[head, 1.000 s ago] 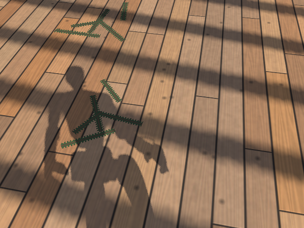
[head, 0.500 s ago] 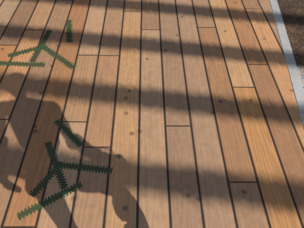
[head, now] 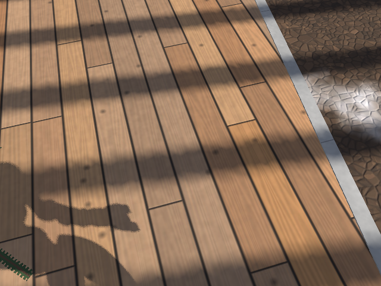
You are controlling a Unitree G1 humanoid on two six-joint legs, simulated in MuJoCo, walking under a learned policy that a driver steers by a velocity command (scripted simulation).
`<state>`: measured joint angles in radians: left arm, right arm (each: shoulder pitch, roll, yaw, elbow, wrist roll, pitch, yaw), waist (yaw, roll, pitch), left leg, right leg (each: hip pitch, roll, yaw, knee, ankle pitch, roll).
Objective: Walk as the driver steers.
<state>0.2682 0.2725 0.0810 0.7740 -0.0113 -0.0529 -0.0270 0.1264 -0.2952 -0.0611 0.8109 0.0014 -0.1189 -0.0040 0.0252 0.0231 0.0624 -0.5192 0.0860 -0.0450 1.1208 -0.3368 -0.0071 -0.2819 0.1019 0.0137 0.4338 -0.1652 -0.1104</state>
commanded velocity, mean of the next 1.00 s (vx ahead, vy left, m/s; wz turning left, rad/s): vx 0.22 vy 0.00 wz -0.31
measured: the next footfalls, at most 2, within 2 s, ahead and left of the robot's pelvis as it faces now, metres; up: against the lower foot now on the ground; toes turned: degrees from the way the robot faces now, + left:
left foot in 0.30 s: +0.38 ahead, +0.12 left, +0.00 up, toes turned -14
right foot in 0.68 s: +0.31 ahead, -0.12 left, +0.00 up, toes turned -14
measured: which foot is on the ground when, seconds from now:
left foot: up 0.00-0.28, down 0.30-1.00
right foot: down 0.00-0.32, up 0.34-0.66, down 0.68-1.00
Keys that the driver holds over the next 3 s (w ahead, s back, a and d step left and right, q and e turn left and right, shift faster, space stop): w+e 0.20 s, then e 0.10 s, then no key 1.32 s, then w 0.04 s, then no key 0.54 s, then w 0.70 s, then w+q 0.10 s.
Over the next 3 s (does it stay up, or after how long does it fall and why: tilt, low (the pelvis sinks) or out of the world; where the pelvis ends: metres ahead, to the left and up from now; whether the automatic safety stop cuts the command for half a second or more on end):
stays up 0.60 -0.07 -0.02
